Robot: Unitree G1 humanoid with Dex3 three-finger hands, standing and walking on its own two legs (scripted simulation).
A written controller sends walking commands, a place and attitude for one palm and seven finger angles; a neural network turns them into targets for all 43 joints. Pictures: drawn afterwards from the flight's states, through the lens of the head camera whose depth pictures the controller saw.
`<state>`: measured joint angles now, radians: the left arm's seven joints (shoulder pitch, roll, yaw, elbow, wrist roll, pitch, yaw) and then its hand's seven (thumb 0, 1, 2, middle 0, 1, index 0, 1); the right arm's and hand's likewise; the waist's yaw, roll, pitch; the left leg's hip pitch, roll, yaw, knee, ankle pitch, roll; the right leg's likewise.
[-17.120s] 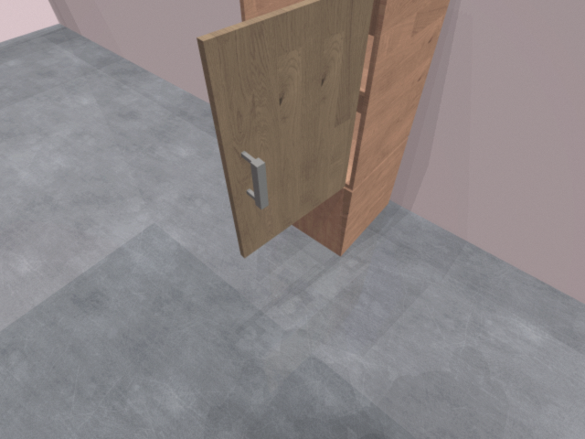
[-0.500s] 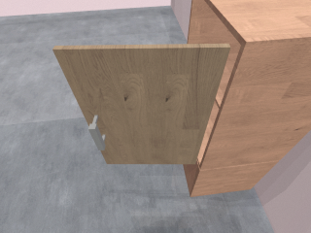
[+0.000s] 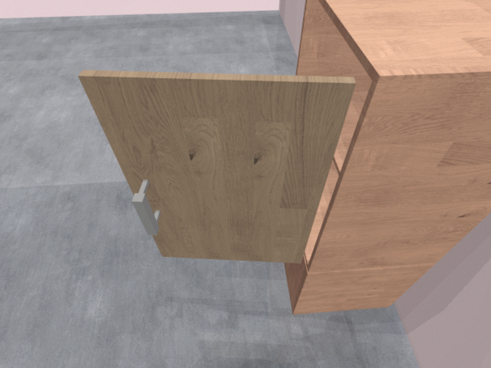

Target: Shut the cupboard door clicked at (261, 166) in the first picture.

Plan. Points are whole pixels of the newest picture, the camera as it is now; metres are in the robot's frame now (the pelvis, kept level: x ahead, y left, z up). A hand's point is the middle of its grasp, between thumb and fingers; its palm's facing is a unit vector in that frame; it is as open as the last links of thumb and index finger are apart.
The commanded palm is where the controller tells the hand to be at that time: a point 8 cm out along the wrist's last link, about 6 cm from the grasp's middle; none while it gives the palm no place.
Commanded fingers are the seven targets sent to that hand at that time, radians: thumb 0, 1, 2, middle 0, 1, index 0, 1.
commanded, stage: look again from close up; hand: left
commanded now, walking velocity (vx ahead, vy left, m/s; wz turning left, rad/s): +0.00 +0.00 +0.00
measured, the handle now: (149, 207) +0.44 +0.25 -0.06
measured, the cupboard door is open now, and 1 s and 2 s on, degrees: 83 83 83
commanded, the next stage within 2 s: raise the hand and make a fist in 0.52 s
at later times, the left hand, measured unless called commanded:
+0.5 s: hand out of the picture +0.00 +0.21 -0.18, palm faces +0.00 -0.98 -0.21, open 7.4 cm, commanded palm none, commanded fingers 0.00 0.90 0.90 -0.20 -0.30 -0.20 -0.30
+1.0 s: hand (134, 365) +0.14 +0.19 -0.07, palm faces +0.00 -1.00 +0.05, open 6.4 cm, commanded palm +0.10 +0.26 -0.07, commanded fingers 0.00 0.90 0.90 -0.55 -0.68 -0.55 -0.68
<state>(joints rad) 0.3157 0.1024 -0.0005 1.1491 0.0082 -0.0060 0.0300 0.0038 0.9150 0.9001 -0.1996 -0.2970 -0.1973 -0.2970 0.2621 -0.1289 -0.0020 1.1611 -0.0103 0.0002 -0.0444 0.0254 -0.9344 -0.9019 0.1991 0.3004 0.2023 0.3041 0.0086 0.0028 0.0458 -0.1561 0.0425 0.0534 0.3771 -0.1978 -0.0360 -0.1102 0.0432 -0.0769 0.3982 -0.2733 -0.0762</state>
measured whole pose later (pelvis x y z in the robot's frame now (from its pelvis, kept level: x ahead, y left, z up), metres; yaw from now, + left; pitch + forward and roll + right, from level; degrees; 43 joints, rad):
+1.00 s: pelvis -0.04 +0.04 -0.08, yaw +0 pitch +13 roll +0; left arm 0.48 0.13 0.07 0.15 -0.20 -0.62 -0.26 0.00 0.91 0.90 -0.38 -0.49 -0.38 -0.49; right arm 0.14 -0.26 -0.09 0.55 0.00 -0.27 0.04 0.02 -0.91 -0.90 0.20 0.30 0.20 0.30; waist 0.00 -0.08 -0.15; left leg -0.84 0.00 0.07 1.09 -0.48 0.05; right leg -0.81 -0.01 -0.06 1.11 -0.53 -0.04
